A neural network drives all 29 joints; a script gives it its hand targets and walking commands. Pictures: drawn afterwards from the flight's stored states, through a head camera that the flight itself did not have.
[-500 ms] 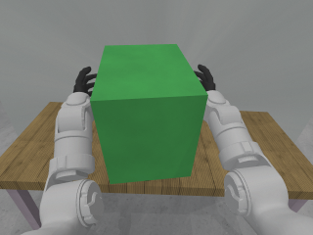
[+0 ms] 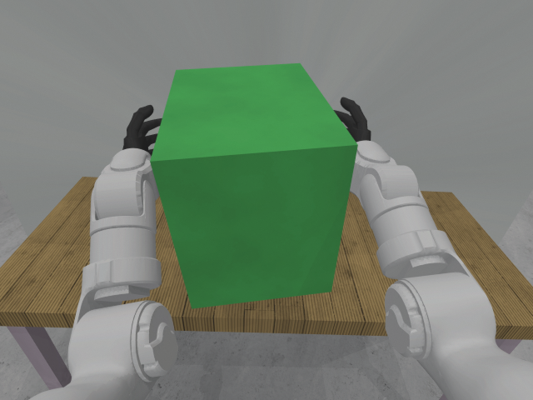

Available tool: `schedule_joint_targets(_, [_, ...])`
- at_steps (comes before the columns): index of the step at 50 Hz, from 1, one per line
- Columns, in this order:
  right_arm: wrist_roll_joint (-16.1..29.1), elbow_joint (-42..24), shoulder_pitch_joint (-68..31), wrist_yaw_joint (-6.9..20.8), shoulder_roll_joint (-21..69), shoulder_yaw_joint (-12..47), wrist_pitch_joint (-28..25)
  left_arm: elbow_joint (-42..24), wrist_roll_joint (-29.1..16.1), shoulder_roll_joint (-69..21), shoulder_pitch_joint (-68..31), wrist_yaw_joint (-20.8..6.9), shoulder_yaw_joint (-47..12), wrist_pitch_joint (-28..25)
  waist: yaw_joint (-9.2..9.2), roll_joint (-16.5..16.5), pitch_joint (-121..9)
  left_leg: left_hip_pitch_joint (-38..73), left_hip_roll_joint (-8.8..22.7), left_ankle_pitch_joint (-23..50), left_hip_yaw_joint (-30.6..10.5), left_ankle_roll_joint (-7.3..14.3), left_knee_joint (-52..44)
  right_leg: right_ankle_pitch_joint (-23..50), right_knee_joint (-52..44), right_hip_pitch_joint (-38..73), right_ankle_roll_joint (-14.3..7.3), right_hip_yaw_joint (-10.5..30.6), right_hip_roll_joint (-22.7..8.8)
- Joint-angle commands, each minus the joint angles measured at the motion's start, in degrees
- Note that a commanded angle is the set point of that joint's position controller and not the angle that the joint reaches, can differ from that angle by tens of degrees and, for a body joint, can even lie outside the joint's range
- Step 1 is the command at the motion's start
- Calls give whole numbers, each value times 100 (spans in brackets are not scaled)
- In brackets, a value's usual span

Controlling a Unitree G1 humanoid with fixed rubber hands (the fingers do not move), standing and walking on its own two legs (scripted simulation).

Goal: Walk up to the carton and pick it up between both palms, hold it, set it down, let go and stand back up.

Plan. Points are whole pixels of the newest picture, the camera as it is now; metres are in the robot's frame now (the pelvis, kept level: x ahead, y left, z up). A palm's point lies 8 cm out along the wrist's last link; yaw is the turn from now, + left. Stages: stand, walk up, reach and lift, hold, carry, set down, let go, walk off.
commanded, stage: reach and lift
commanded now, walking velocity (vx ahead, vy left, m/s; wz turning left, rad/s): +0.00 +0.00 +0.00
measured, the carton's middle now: (250, 176) +0.43 +0.04 +0.21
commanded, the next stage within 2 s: hold in 0.06 s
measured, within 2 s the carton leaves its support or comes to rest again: neither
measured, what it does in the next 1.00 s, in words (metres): stands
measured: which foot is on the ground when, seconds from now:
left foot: down 0.00-1.00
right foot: down 0.00-1.00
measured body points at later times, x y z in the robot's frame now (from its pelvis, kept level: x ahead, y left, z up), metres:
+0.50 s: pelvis +0.00 +0.00 +0.00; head -0.09 +0.02 +0.44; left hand +0.38 +0.18 +0.28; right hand +0.40 -0.12 +0.30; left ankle +0.06 +0.13 -0.75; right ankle +0.01 -0.12 -0.75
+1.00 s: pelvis +0.00 +0.00 +0.00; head -0.09 +0.02 +0.44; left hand +0.38 +0.18 +0.29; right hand +0.39 -0.12 +0.32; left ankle +0.06 +0.13 -0.75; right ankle +0.01 -0.12 -0.75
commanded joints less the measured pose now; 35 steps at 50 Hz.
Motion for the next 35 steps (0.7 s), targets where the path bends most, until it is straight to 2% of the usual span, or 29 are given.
schedule_joint_targets(1, [883,-1429,-4226,309,3510,1625,35,-1062,-1179,-3391,-4597,-877,-3250,-304,-992,518,-2170,1726,-480,428,-211,-174,-20,1079,-619,459,389,-184,374])
schedule_joint_targets(2, [940,-1515,-4282,295,3579,1767,82,-927,-1061,-3291,-4393,-872,-3119,-248,-898,355,-2101,1724,-516,405,-195,-108,-26,1049,-644,432,421,-196,362])
schedule_joint_targets(3, [868,-1363,-4218,282,3474,1688,123,-969,-1105,-3288,-4502,-914,-3165,-233,-939,478,-1926,1650,-517,130,-161,-124,-75,767,-658,299,407,-228,338])
schedule_joint_targets(4, [882,-1324,-4122,264,3406,1597,146,-1014,-1090,-3404,-4417,-917,-3212,-213,-1079,522,-2075,1715,-492,323,-201,-177,-46,982,-617,382,380,-222,379])
schedule_joint_targets(5, [1037,-1507,-4164,233,3487,1797,156,-1257,-1190,-3418,-4398,-909,-3349,-178,-1019,540,-2200,1760,-488,498,-187,-189,-48,1176,-628,520,389,-190,368])
schedule_joint_targets(6, [932,-1295,-3985,238,3466,1599,217,-1359,-1226,-3271,-4654,-932,-3243,-221,-1092,530,-2058,1574,-494,272,-205,-177,-32,1067,-628,476,382,-142,346])
schedule_joint_targets(7, [1007,-1359,-3976,239,3566,1705,238,-1397,-1189,-3311,-4653,-938,-3265,-193,-1008,544,-2122,1596,-517,257,-187,-167,-58,1020,-614,499,379,-153,341])
schedule_joint_targets(8, [969,-1320,-3830,214,3493,1676,291,-1473,-1206,-3368,-4603,-917,-3338,-169,-1120,617,-2166,1721,-497,296,-193,-189,-47,1119,-591,471,398,-160,337])
schedule_joint_targets(10, [1063,-1462,-3884,227,3446,1627,323,-1616,-1324,-3346,-4645,-920,-3452,-132,-1150,651,-2255,1657,-466,317,-214,-232,-55,1126,-579,432,361,-114,355])
schedule_joint_targets(11, [1028,-1465,-4016,198,3404,1667,363,-1314,-1198,-3271,-4499,-953,-3311,-67,-1155,486,-2034,1607,-462,236,-223,-184,-57,1077,-619,477,369,-154,359])
schedule_joint_targets(12, [1033,-1432,-4149,200,3427,1643,412,-1031,-1169,-3292,-4487,-976,-3220,-19,-1063,507,-1685,1387,-479,-39,-219,-118,-108,732,-680,294,340,-108,348])
schedule_joint_targets(13, [1053,-1639,-4194,201,3452,1680,386,-1401,-1246,-3349,-4669,-948,-3367,-46,-1116,527,-2106,1489,-478,116,-219,-150,-41,994,-618,439,355,-122,338])
schedule_joint_targets(14, [1155,-1532,-3948,199,3412,1787,451,-1612,-1238,-3402,-4542,-921,-3480,-16,-1107,630,-2111,1564,-439,314,-221,-248,-62,1167,-568,526,333,-120,389])
schedule_joint_targets(15, [1179,-1403,-3956,209,3405,1731,502,-1480,-1170,-3326,-4607,-922,-3309,6,-1064,568,-2015,1587,-455,157,-215,-206,-89,929,-592,397,348,-106,377])
schedule_joint_targets(16, [1214,-1551,-3963,192,3354,1740,517,-1739,-1300,-3422,-4688,-951,-3465,-6,-1132,724,-2238,1596,-441,358,-200,-297,-49,1136,-564,513,304,-99,382])
schedule_joint_targets(17, [1254,-1542,-3798,182,3371,1819,570,-1590,-1172,-3335,-4421,-969,-3296,57,-1056,626,-2006,1559,-476,333,-205,-217,-63,1098,-605,525,340,-57,348])
schedule_joint_targets(18, [1254,-1610,-3896,177,3327,1800,576,-1688,-1218,-3285,-4509,-980,-3362,73,-1108,576,-2105,1618,-473,336,-225,-215,-39,1150,-611,499,379,-122,370])
schedule_joint_targets(19, [1268,-1588,-3780,174,3299,1780,617,-1736,-1293,-3363,-4493,-969,-3455,97,-1142,784,-2023,1512,-467,296,-234,-256,-46,1131,-587,465,326,-69,361])
schedule_joint_targets(20, [1346,-1821,-4079,184,3288,1887,632,-1601,-1236,-3404,-4321,-938,-3390,169,-1061,574,-2012,1530,-413,316,-268,-217,-64,1168,-555,469,354,-96,407])
schedule_joint_targets(21, [1357,-1723,-4028,170,3251,1876,698,-1469,-1148,-3317,-4318,-990,-3239,203,-1039,562,-1956,1578,-441,286,-214,-222,-55,980,-605,434,343,-101,370])
schedule_joint_targets(24, [1313,-1560,-4132,177,3296,1742,759,-1410,-1174,-3154,-4669,-1018,-3153,201,-979,569,-1739,1355,-490,-148,-194,-139,-109,631,-657,231,361,-66,330])
schedule_joint_targets(25, [1339,-1540,-3993,200,3350,1737,791,-1660,-1255,-3332,-4742,-1016,-3308,186,-1068,638,-1919,1281,-453,-152,-211,-210,-136,640,-608,331,287,-30,363])
schedule_joint_targets(26, [1296,-1553,-4055,199,3229,1691,815,-1602,-1306,-3267,-4729,-1015,-3301,198,-1080,583,-1848,1320,-395,-140,-211,-185,-162,695,-618,245,279,-35,370])
schedule_joint_targets(29, [1396,-1568,-4066,186,3269,1746,848,-1708,-1243,-3227,-4815,-990,-3312,208,-1013,746,-2035,1366,-446,93,-206,-239,-85,938,-579,339,314,-35,352])
schedule_joint_targets(30, [1401,-1533,-3967,210,3258,1805,881,-1767,-1224,-3210,-4678,-990,-3268,229,-977,691,-2075,1447,-430,130,-216,-229,-100,959,-563,359,286,-15,356])
schedule_joint_targets(31, [1420,-1579,-4069,222,3204,1757,898,-1705,-1321,-3281,-4747,-986,-3254,258,-1021,647,-2006,1370,-420,-45,-236,-211,-131,720,-612,271,277,7,349])
schedule_joint_targets(33, [1325,-1421,-4064,198,3230,1681,952,-1471,-1180,-3103,-4777,-1029,-3140,274,-1000,613,-1902,1308,-486,-122,-194,-143,-92,653,-631,276,310,-13,319])
schedule_joint_targets(34, [1418,-1685,-4244,223,3318,1804,918,-1584,-1361,-3180,-4911,-1018,-3236,240,-949,488,-2121,1289,-468,-172,-202,-123,-67,618,-604,262,317,6,352])
schedule_joint_targets(35, [1386,-1360,-3989,210,3201,1691,987,-1391,-1105,-3122,-4735,-1042,-3062,295,-958,666,-1830,1204,-451,-269,-211,-170,-123,494,-620,225,287,34,325])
